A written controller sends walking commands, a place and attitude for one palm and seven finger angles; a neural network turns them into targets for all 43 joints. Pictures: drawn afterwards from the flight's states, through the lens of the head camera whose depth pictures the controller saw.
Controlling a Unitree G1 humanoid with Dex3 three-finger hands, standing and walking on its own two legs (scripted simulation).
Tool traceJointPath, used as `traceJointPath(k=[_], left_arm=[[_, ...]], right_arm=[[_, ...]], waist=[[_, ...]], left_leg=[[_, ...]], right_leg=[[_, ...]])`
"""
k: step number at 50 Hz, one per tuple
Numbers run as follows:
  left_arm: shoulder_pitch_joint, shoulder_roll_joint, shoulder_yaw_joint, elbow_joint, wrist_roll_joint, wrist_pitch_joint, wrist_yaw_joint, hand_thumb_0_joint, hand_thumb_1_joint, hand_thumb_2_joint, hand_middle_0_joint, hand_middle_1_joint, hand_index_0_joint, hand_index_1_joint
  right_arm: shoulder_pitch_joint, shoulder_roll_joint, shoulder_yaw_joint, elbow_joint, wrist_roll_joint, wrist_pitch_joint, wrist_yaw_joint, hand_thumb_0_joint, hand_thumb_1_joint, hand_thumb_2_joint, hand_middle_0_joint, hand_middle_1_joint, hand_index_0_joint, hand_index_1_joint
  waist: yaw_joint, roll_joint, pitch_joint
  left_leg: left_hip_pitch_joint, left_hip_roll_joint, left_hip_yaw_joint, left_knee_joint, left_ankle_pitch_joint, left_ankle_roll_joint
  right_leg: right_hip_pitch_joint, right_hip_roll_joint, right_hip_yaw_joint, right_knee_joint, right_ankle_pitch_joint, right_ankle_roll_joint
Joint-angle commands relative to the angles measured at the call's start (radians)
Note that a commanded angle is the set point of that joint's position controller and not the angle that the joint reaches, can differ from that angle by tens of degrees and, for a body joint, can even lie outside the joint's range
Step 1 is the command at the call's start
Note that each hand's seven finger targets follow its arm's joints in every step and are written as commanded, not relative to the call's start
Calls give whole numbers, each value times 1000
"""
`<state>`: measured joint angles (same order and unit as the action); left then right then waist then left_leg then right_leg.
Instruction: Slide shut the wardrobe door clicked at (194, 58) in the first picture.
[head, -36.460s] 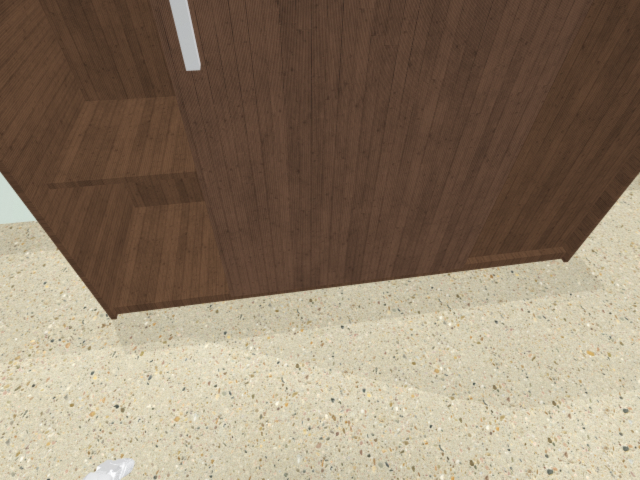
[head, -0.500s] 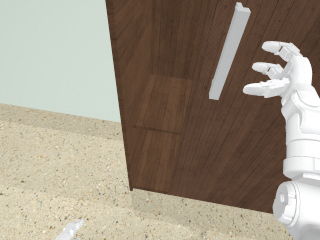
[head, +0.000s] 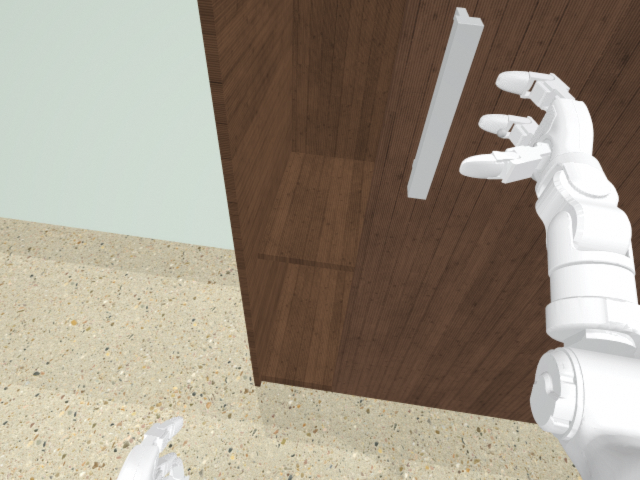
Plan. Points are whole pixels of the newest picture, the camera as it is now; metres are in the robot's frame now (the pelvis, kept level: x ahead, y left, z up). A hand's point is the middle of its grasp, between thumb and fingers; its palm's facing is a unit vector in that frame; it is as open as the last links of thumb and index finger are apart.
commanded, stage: move the hooked fingers beside the handle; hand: right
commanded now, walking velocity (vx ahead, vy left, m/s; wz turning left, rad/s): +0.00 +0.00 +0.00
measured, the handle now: (436, 111) +0.50 -0.09 +0.25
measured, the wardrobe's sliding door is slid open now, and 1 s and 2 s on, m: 0.23 0.23 0.23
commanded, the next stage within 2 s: feel for the door with the fingertips in 0.04 s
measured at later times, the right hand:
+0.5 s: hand (466, 134) +0.44 -0.11 +0.25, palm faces +0.03 +1.00 +0.02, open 14.0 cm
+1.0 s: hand (462, 124) +0.46 -0.11 +0.26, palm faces +0.05 +1.00 +0.01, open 14.0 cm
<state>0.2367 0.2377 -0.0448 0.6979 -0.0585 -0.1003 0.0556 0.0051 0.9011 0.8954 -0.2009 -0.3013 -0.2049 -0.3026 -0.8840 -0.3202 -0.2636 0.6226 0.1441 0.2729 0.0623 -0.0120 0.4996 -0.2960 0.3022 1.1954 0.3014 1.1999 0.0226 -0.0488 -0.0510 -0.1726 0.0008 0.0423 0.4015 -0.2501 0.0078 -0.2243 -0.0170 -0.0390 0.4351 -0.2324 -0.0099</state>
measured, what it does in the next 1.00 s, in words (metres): stands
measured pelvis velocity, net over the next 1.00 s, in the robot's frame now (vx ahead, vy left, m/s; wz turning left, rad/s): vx -0.01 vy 0.00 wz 0.00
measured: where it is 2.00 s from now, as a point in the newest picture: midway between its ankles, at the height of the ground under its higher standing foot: outside the picture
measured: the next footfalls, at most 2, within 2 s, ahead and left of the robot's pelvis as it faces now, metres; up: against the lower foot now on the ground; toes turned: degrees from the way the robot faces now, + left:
none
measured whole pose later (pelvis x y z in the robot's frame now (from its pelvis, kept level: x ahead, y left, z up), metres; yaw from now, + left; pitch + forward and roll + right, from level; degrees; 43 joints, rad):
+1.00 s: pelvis -0.01 +0.00 +0.00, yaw +0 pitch +2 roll +0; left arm 0.27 0.25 -0.03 0.75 -0.04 -0.11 0.05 0.01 0.90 0.90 -0.20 -0.30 -0.20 -0.30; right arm -0.99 -0.25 -0.23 0.74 0.12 0.25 -0.02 -0.01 0.50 -0.30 0.31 1.21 0.30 1.20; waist 0.04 -0.05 -0.05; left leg -0.19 0.00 0.05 0.40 -0.24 0.01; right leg -0.25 -0.02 -0.03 0.43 -0.22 -0.01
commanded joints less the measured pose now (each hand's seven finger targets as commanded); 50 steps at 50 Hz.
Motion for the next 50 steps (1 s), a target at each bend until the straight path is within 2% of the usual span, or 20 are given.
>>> traceJointPath(k=[1, 2, 5, 7, 10, 12, 14, 17, 22, 25, 27, 31, 33, 38, 41, 42, 43, 46, 47, 50], left_arm=[[-76, 124, 48, -132, -10, -47, 9, 0, 900, 900, -200, -300, -200, -300], [-77, 126, 46, -128, -9, -44, 10, 0, 900, 900, -200, -300, -200, -300], [-75, 128, 48, -117, -11, -47, 14, 0, 900, 900, -200, -300, -200, -300], [-77, 127, 48, -116, -6, -50, 14, 0, 900, 900, -200, -300, -200, -300], [-82, 122, 49, -113, -6, -59, 13, 0, 900, 900, -200, -300, -200, -300], [-73, 126, 50, -102, -2, -60, 13, 0, 900, 900, -200, -300, -200, -300], [-78, 123, 47, -102, -4, -60, 11, 0, 900, 900, -200, -300, -200, -300], [-78, 123, 47, -99, -1, -54, 7, 0, 900, 900, -200, -300, -200, -300], [-88, 114, 46, -102, 1, -50, 5, 0, 900, 900, -200, -300, -200, -300], [-94, 109, 45, -110, 3, -49, 2, 0, 900, 900, -200, -300, -200, -300], [-92, 114, 45, -106, 8, -39, 3, 0, 900, 900, -200, -300, -200, -300], [-93, 108, 43, -112, 4, -33, 7, 0, 900, 900, -200, -300, -200, -300], [-89, 109, 43, -107, 3, -32, 8, 0, 900, 900, -200, -300, -200, -300], [-65, 113, 48, -95, 4, -48, 10, 0, 900, 900, -200, -300, -200, -300], [-45, 118, 52, -78, 6, -54, 11, 0, 900, 900, -200, -300, -200, -300], [-40, 121, 52, -77, 10, -51, 9, 0, 900, 900, -200, -300, -200, -300], [-40, 120, 51, -80, 10, -52, 8, 0, 900, 900, -200, -300, -200, -300], [-22, 118, 51, -69, 6, -53, 7, 0, 900, 900, -200, -300, -200, -300], [-18, 120, 53, -71, 9, -53, 5, 0, 900, 900, -200, -300, -200, -300], [-1, 124, 56, -69, 12, -59, 8, 0, 900, 900, -200, -300, -200, -300]], right_arm=[[-480, -171, -12, -279, 26, -59, 9, 0, 500, -300, 300, 1200, 300, 1200], [-436, -169, -15, -267, 29, -51, 8, 0, 500, -300, 300, 1200, 300, 1200], [-483, -173, -5, -281, 24, -38, -3, 0, 500, -300, 300, 1200, 300, 1200], [-509, -197, -20, -331, 21, -45, -16, 0, 500, -300, 300, 1200, 300, 1200], [-525, -137, 20, -344, 29, -50, -22, 0, 500, -300, 300, 1200, 300, 1200], [-517, -162, -4, -328, 27, -51, -31, 0, 500, -300, 300, 1200, 300, 1200], [-523, -133, 19, -312, 25, -44, -34, 0, 500, -300, 300, 1200, 300, 1200], [-484, -130, 8, -270, 19, -31, -48, 0, 500, -300, 300, 1200, 300, 1200], [-511, -86, 32, -266, 13, -31, -75, 0, 500, -300, 300, 1200, 300, 1200], [-525, -96, 16, -302, 9, -39, -90, 0, 500, -300, 300, 1200, 300, 1200], [-502, -152, -29, -280, 1, -38, -99, 0, 500, -300, 300, 1200, 300, 1200], [-523, -141, -11, -261, -10, -39, -94, 0, 500, -300, 300, 1200, 300, 1200], [-561, -121, 17, -247, -9, -44, -86, 0, 500, -300, 300, 1200, 300, 1200], [-611, -75, 53, -213, 3, -62, -76, 0, 500, -300, 300, 1200, 300, 1200], [-622, -101, 24, -164, 4, -68, -80, 0, 500, -300, 300, 1200, 300, 1200], [-603, -129, 0, -152, -2, -71, -83, 0, 500, -300, 300, 1200, 300, 1200], [-622, -129, 3, -160, -3, -76, -83, 0, 500, -300, 300, 1200, 300, 1200], [-655, -105, 35, -102, -18, -83, -87, 0, 500, -300, 300, 1200, 300, 1200], [-646, -118, 20, -96, -20, -90, -90, 0, 500, -300, 300, 1200, 300, 1200], [-684, -164, -15, -76, -21, -109, -87, 0, 500, -300, 300, 1200, 300, 1200]], waist=[[-4, 55, -312], [-12, 62, -293], [4, 60, -272], [-4, 30, -299], [7, 31, -317], [1, 55, -323], [4, 25, -303], [-9, 53, -297], [-3, 85, -279], [-9, 69, -314], [-20, 103, -309], [-10, 97, -301], [5, 57, -277], [19, 56, -302], [20, 103, -309], [6, 107, -311], [11, 75, -316], [28, 80, -270], [18, 89, -282], [23, 96, -308]], left_leg=[[43, -20, -5, -17, 391, 14], [42, -22, -4, -22, 373, 15], [13, -23, -3, -30, 326, 12], [22, -23, -6, -34, 312, 14], [19, -25, -6, -27, 335, 13], [29, -27, -6, -30, 335, 13], [19, -25, -5, -29, 328, 13], [28, -26, -3, -29, 326, 14], [23, -24, -7, -34, 326, 9], [45, -21, -12, -26, 353, 9], [70, -20, -16, -30, 365, 7], [66, -19, -18, -32, 361, 5], [45, -17, -19, -42, 330, 6], [22, -22, -16, -41, 327, 9], [20, -23, -16, -36, 341, 5], [35, -23, -15, -36, 342, 7], [35, -20, -18, -34, 348, 7], [-5, -22, -14, -41, 309, 6], [6, -24, -14, -42, 303, 9], [22, -22, -21, -36, 329, 4]], right_leg=[[192, 9, 36, -5, 336, -33], [180, 9, 35, -5, 324, -33], [173, 10, 39, -12, 283, -34], [188, 13, 41, -8, 284, -33], [208, 13, 44, -3, 303, -34], [201, 14, 42, -2, 301, -34], [193, 16, 41, -7, 292, -32], [176, 17, 38, -8, 291, -31], [166, 17, 32, -12, 280, -35], [177, 18, 29, -12, 297, -34], [153, 20, 23, -14, 297, -36], [151, 20, 19, -19, 281, -38], [151, 20, 20, -22, 255, -36], [178, 20, 33, -13, 266, -36], [168, 20, 31, -9, 271, -38], [155, 22, 31, -10, 277, -37], [153, 24, 29, -11, 276, -37], [144, 18, 30, -15, 245, -37], [139, 21, 32, -15, 247, -36], [131, 20, 28, -13, 255, -39]])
